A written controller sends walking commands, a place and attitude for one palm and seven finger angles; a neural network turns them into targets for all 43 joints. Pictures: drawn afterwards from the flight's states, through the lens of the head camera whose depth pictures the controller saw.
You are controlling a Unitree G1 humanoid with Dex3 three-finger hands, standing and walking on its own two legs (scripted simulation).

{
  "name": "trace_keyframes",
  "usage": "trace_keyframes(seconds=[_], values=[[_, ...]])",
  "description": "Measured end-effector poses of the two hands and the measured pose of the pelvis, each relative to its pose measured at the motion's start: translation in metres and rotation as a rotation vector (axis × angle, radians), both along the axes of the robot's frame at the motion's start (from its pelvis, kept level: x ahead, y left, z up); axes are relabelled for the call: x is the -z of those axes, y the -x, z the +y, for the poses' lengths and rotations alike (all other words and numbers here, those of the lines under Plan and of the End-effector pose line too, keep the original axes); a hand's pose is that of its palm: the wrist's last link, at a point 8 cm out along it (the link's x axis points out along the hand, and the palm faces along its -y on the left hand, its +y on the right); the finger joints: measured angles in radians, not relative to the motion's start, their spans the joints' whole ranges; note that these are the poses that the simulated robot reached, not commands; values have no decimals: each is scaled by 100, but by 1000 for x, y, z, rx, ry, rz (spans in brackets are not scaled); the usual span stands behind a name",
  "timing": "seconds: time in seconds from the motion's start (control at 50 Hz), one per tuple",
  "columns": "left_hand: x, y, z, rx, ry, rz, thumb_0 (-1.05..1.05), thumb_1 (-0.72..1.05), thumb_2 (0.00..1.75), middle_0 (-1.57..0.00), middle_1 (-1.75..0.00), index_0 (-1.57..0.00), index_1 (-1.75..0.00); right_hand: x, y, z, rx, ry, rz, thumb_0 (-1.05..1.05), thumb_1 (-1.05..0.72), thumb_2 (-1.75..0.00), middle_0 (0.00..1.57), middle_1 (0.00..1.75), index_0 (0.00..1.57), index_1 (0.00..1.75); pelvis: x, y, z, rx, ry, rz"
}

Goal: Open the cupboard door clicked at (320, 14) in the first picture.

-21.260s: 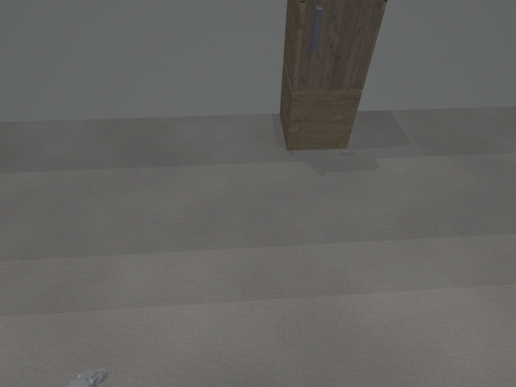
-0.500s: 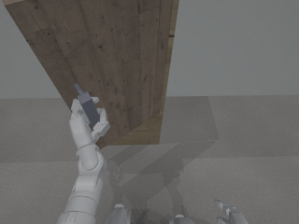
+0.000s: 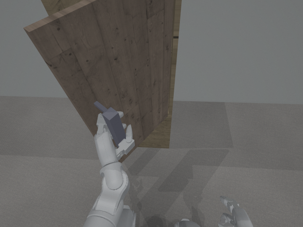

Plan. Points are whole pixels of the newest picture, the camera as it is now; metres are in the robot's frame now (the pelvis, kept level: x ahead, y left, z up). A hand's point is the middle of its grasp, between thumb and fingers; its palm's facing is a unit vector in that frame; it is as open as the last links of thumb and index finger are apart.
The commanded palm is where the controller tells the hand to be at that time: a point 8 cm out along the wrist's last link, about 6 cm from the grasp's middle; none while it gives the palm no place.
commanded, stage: open thumb and fingers to let go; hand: left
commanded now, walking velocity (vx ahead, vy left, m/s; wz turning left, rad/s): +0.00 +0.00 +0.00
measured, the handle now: (112, 127) +0.37 +0.12 +0.04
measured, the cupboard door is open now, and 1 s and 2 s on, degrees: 52 54 54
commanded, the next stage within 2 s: slide the hand sideways off the handle in 0.64 s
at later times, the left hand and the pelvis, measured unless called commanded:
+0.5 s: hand (125, 140) +0.33 +0.08 +0.04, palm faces +0.34 -0.94 +0.00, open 14.3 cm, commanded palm +0.29 +0.13 +0.04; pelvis -0.02 +0.02 +0.00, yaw -1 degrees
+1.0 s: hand (121, 152) +0.29 +0.09 +0.04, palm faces -0.19 -0.98 +0.00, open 16.2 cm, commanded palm +0.28 +0.13 +0.04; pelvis -0.02 +0.05 +0.00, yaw -2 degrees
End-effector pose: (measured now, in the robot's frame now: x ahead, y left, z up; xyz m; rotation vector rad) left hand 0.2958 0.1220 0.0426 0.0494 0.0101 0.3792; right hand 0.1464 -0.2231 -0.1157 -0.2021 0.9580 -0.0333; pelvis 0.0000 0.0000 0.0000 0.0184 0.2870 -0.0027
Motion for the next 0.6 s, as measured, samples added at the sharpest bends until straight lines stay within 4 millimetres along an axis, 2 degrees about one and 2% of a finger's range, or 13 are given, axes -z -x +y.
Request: trace_keyframes(seconds=[0.12,0.36,0.46,0.6], values=[[-4,2,1,8,18,4,0,35,66,-36,-129,-35,-129,3,16,-4,25,-12,22,1,-91,-90,20,30,20,30,-3,2,-3,3,-6,-5],[-2,6,6,22,25,-20,0,-30,38,-32,-119,-31,-119,0,35,-5,44,9,32,1,-91,-90,20,30,20,30,-2,11,5,9,3,-16],[0,6,6,32,39,-34,-1,-42,33,-29,-105,-28,-105,-1,36,2,45,18,24,1,-91,-90,20,30,20,30,0,15,12,11,13,-15],[0,2,7,42,36,-36,-1,-48,30,-24,-77,-23,-76,-2,34,19,36,13,13,1,-91,-90,20,30,20,30,2,18,24,15,25,-12]])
